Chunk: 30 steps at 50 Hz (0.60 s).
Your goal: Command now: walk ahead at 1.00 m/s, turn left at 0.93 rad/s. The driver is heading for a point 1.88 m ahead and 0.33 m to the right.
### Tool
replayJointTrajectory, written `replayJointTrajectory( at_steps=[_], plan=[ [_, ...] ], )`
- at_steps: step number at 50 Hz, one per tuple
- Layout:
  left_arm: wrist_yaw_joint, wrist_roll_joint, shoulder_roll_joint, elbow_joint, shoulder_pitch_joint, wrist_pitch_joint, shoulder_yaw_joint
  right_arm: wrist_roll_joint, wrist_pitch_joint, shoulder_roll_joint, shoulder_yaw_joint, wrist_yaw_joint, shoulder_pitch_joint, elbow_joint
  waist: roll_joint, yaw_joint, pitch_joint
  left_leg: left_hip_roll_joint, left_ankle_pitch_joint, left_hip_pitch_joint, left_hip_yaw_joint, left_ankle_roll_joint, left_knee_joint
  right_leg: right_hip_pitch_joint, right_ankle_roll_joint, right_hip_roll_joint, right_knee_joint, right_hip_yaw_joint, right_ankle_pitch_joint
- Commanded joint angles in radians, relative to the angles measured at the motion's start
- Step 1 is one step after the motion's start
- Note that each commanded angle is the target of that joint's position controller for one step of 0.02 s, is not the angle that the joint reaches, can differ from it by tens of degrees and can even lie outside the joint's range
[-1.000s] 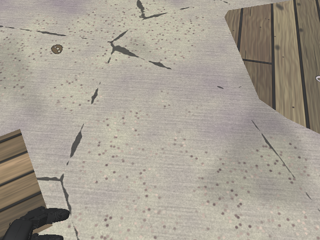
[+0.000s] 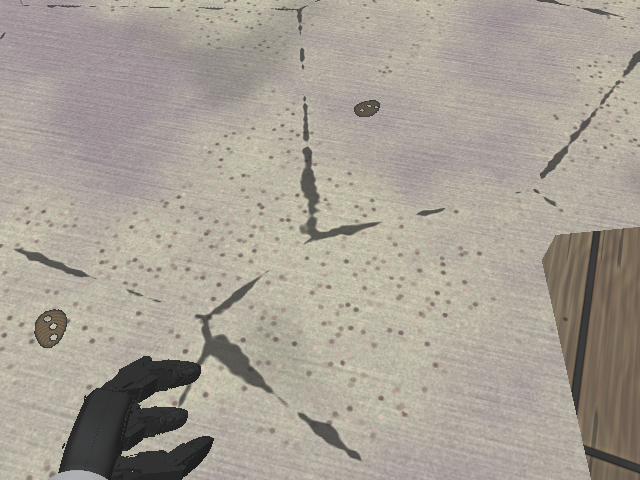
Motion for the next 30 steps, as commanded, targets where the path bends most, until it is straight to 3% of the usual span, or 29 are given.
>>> replayJointTrajectory(
  at_steps=[1, 2, 3, 4, 5, 6, 7, 8, 9, 10, 11, 12, 13, 14, 15, 17, 18, 19, 20, 21, 22, 23, 24, 25, 27, 30],
  plan=[
    [0.031, 0.032, 0.382, 0.076, 0.513, 0.009, 0.147, 0.048, -0.025, 0.009, 0.026, -0.006, 0.008, -0.188, -0.459, 0.202, -0.533, 0.019, -0.031, -0.747, 0.135, -0.023, 0.816, 1.056, -0.171, -0.523, -0.215, 0.900, -0.624],
    [0.024, 0.023, 0.248, 0.049, 0.397, 0.018, 0.138, 0.013, 0.000, -0.082, 0.018, -0.016, -0.099, -0.144, -0.206, 0.221, -0.342, 0.122, 0.113, -0.840, 0.169, -0.018, 0.829, 0.898, -0.169, -0.434, -0.261, 0.779, -0.759],
    [0.019, 0.013, 0.162, 0.057, 0.347, 0.018, 0.116, -0.006, 0.011, -0.099, 0.010, -0.004, -0.187, -0.149, -0.102, 0.224, -0.199, 0.156, 0.197, -0.839, 0.196, -0.027, 0.766, 0.761, -0.147, -0.374, -0.245, 0.554, -0.595],
    [0.014, 0.020, 0.132, 0.085, 0.352, 0.017, 0.110, -0.013, 0.021, -0.086, 0.009, 0.010, -0.226, -0.151, -0.025, 0.212, -0.120, 0.185, 0.215, -0.817, 0.205, -0.038, 0.735, 0.654, -0.133, -0.335, -0.255, 0.410, -0.389],
    [0.016, 0.016, 0.126, 0.122, 0.396, 0.013, 0.107, -0.027, 0.030, -0.059, 0.013, 0.026, -0.270, -0.167, -0.031, 0.207, -0.074, 0.212, 0.210, -0.805, 0.206, -0.042, 0.704, 0.593, -0.119, -0.295, -0.259, 0.282, -0.248],
    [0.011, 0.009, 0.104, 0.162, 0.425, 0.003, 0.102, -0.036, 0.040, -0.019, 0.026, 0.041, -0.272, -0.189, -0.096, 0.183, -0.056, 0.220, 0.205, -0.785, 0.204, -0.047, 0.684, 0.527, -0.124, -0.272, -0.283, 0.250, -0.216],
    [0.001, -0.004, 0.068, 0.198, 0.452, -0.010, 0.093, -0.040, 0.046, 0.015, 0.038, 0.048, -0.300, -0.205, -0.094, 0.169, -0.034, 0.223, 0.201, -0.781, 0.188, -0.044, 0.664, 0.492, -0.121, -0.241, -0.309, 0.208, -0.166],
    [-0.007, -0.011, 0.067, 0.214, 0.452, -0.025, 0.091, -0.040, 0.048, 0.034, 0.046, 0.050, -0.311, -0.226, -0.117, 0.146, -0.006, 0.209, 0.179, -0.800, 0.175, -0.052, 0.623, 0.473, -0.138, -0.257, -0.310, 0.186, 0.021],
    [-0.015, -0.018, 0.062, 0.230, 0.454, -0.033, 0.089, -0.044, 0.046, 0.037, 0.053, 0.047, -0.341, -0.237, -0.092, 0.138, 0.034, 0.190, 0.177, -0.819, 0.174, -0.063, 0.556, 0.461, -0.141, -0.247, -0.312, 0.127, 0.248],
    [-0.018, -0.024, 0.086, 0.238, 0.439, -0.039, 0.093, -0.048, 0.039, 0.035, 0.059, 0.047, -0.381, -0.263, -0.096, 0.121, 0.058, 0.171, 0.212, -0.809, 0.185, -0.073, 0.438, 0.435, -0.143, -0.234, -0.326, 0.069, 0.402],
    [-0.021, -0.028, 0.096, 0.242, 0.400, -0.038, 0.094, -0.050, 0.029, 0.028, 0.066, 0.050, -0.416, -0.275, -0.083, 0.106, 0.071, 0.160, 0.275, -0.729, 0.232, -0.084, 0.271, 0.377, -0.125, -0.179, -0.341, -0.010, 0.475],
    [-0.024, -0.037, 0.116, 0.244, 0.361, -0.035, 0.098, -0.047, 0.016, 0.040, 0.080, 0.061, -0.418, -0.277, -0.098, 0.084, 0.060, 0.145, 0.392, -0.565, 0.303, -0.085, 0.066, 0.294, -0.105, -0.117, -0.349, -0.079, 0.497],
    [-0.028, -0.046, 0.139, 0.264, 0.400, -0.034, 0.104, -0.043, 0.008, 0.045, 0.086, 0.070, -0.420, -0.258, -0.103, 0.101, 0.033, 0.101, 0.503, -0.402, 0.374, -0.092, 0.009, 0.239, -0.114, -0.100, -0.361, -0.074, 0.528],
    [-0.008, -0.106, 0.251, 0.236, 0.382, -0.036, 0.140, 0.025, -0.022, 0.020, 0.072, 0.059, -0.436, -0.269, -0.087, 0.088, 0.000, 0.106, 0.519, -0.344, 0.300, -0.106, 0.000, 0.283, -0.144, -0.149, -0.320, -0.005, 0.535],
    [0.003, -0.111, 0.289, 0.240, 0.364, -0.037, 0.149, 0.024, -0.031, -0.026, 0.064, 0.053, -0.417, -0.265, -0.075, 0.048, -0.032, 0.109, 0.539, -0.307, 0.271, -0.098, -0.049, 0.332, -0.139, -0.172, -0.286, 0.014, 0.591],
    [0.010, -0.100, 0.279, 0.244, 0.375, -0.026, 0.149, -0.019, -0.030, -0.088, 0.035, 0.027, -0.286, -0.216, -0.075, -0.029, -0.103, 0.115, 0.707, -0.119, 0.252, -0.068, -0.157, 0.367, -0.071, -0.130, -0.081, 0.007, 0.602],
    [0.011, -0.087, 0.243, 0.231, 0.389, -0.020, 0.139, -0.041, -0.019, -0.141, 0.017, 0.007, -0.214, -0.201, -0.066, -0.056, -0.164, 0.202, 0.924, 0.049, 0.200, -0.048, -0.124, 0.268, -0.023, -0.071, 0.115, -0.001, 0.433],
    [0.004, -0.049, 0.097, 0.211, 0.504, -0.010, 0.096, -0.077, -0.005, -0.213, 0.012, -0.014, -0.160, -0.208, 0.213, 0.000, -0.338, 0.531, 1.502, 0.331, -0.049, 0.082, 0.003, 0.028, 0.042, 0.057, 0.569, -0.047, -0.433],
    [0.002, -0.083, 0.106, 0.236, 0.643, 0.002, 0.093, -0.069, 0.007, -0.168, 0.025, -0.005, -0.150, -0.241, 0.273, 0.015, -0.588, 0.656, 1.518, 0.437, -0.247, 0.216, -0.012, -0.044, 0.054, 0.088, 0.837, 0.114, -0.653],
    [0.005, -0.095, 0.195, 0.227, 0.586, 0.017, 0.123, -0.034, 0.021, -0.128, 0.026, -0.004, -0.227, -0.262, 0.155, 0.032, -0.509, 0.592, 1.401, 0.315, -0.131, 0.194, -0.047, -0.080, 0.059, 0.025, 0.855, 0.120, -0.617],
    [0.015, -0.096, 0.195, 0.202, 0.512, 0.031, 0.132, -0.007, 0.022, -0.090, 0.031, -0.005, -0.290, -0.257, 0.108, 0.062, -0.363, 0.542, 1.269, 0.202, -0.043, 0.161, -0.089, -0.154, 0.069, -0.010, 0.810, 0.067, -0.551],
    [0.029, -0.085, 0.174, 0.202, 0.489, 0.048, 0.133, 0.005, 0.018, -0.057, 0.037, -0.008, -0.323, -0.243, 0.057, 0.089, -0.264, 0.505, 1.183, 0.086, 0.008, 0.140, -0.137, -0.169, 0.088, -0.036, 0.792, 0.036, -0.506],
    [0.037, -0.074, 0.160, 0.192, 0.490, 0.068, 0.137, -0.005, 0.014, -0.042, 0.038, -0.011, -0.356, -0.235, 0.062, 0.127, -0.198, 0.488, 1.128, -0.061, 0.053, 0.144, -0.209, -0.119, 0.097, -0.054, 0.794, 0.016, -0.462],
    [0.038, -0.077, 0.125, 0.187, 0.536, 0.087, 0.136, -0.014, 0.013, -0.042, 0.031, -0.010, -0.393, -0.235, 0.131, 0.175, -0.180, 0.510, 1.061, -0.147, 0.076, 0.159, -0.248, -0.070, 0.110, -0.077, 0.790, 0.017, -0.447],
    [0.038, -0.079, 0.091, 0.156, 0.487, 0.111, 0.137, -0.009, 0.010, -0.017, 0.027, -0.016, -0.466, -0.231, 0.115, 0.197, -0.111, 0.495, 0.939, -0.275, 0.176, 0.130, -0.317, -0.048, 0.113, -0.106, 0.653, 0.003, -0.418],
    [0.020, -0.066, 0.073, 0.109, 0.406, 0.114, 0.137, -0.006, 0.014, -0.062, 0.003, -0.042, -0.497, -0.216, 0.089, 0.194, -0.145, 0.466, 0.864, -0.297, 0.319, 0.086, -0.338, 0.049, 0.071, -0.104, 0.422, -0.031, -0.167]
  ],
)
Velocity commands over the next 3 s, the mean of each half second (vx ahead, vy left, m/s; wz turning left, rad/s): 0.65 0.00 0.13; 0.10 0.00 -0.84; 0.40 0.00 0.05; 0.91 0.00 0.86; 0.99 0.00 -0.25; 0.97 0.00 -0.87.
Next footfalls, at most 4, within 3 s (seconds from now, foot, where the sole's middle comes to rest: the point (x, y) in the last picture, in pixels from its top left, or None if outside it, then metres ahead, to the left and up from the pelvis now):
0.36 left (237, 465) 0.49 0.12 -0.75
0.78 right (365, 414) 0.56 -0.15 -0.75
1.24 left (267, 399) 0.62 0.05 -0.75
1.62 right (394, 334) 0.74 -0.25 -0.75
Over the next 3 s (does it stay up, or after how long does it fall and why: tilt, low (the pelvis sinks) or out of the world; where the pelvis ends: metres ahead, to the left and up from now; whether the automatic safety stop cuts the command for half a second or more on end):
stays up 1.87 -0.11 0.01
